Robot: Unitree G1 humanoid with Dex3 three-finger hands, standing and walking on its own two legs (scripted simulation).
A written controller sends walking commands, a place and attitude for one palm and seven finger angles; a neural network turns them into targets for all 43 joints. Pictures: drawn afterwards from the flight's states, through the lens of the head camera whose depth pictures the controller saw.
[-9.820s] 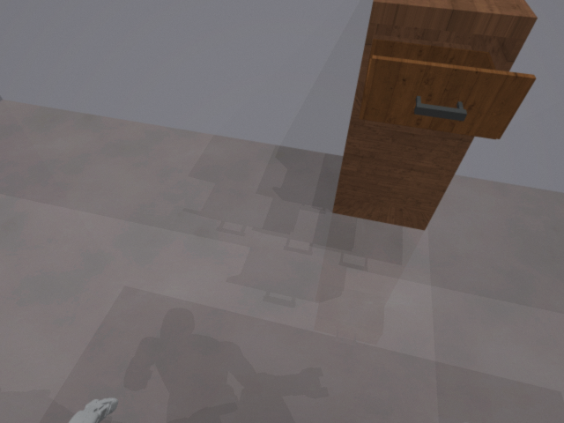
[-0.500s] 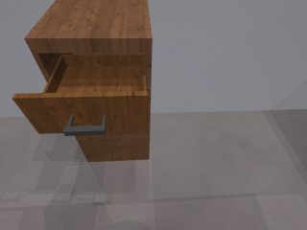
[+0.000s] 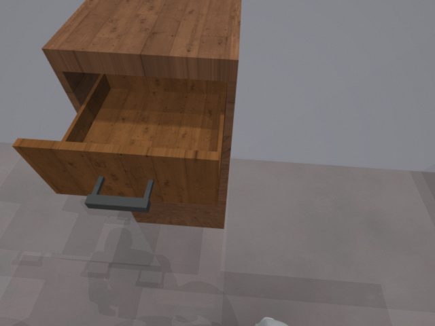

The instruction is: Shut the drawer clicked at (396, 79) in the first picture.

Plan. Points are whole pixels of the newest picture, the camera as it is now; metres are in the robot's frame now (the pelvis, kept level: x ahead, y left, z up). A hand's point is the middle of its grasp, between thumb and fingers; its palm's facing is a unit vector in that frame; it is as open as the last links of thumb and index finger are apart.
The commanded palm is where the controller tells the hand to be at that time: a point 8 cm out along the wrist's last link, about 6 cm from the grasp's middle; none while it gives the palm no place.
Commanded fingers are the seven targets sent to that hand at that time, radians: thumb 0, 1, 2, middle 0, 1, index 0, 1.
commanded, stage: come to a stop and stand still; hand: left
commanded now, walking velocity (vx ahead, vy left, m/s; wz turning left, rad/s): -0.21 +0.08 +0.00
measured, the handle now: (121, 193) +0.35 +0.23 +0.00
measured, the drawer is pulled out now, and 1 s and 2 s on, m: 0.23 0.23 0.23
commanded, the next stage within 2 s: look again from close up in 0.70 s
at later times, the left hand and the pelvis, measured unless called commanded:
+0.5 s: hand out of the picture +0.02 +0.21 -0.18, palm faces +0.08 -0.98 -0.18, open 7.3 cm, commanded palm none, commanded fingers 0.00 0.90 0.90 -0.20 -0.30 -0.20 -0.30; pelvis -0.03 +0.02 -0.01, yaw +1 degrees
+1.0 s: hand out of the picture +0.01 +0.16 -0.18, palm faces -0.01 -0.97 -0.24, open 7.3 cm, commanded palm none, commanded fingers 0.00 0.90 0.90 -0.20 -0.30 -0.20 -0.30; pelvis -0.03 -0.02 -0.01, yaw +0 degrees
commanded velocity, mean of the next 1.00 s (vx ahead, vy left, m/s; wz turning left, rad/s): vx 0.01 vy -0.02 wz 0.00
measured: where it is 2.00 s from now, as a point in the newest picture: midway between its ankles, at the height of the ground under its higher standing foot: outside the picture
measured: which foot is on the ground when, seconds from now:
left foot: down 0.00-0.06, up 0.08-0.38, down 0.40-1.00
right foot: up 0.00-0.02, down 0.04-0.40, up 0.42-0.78, down 0.80-1.00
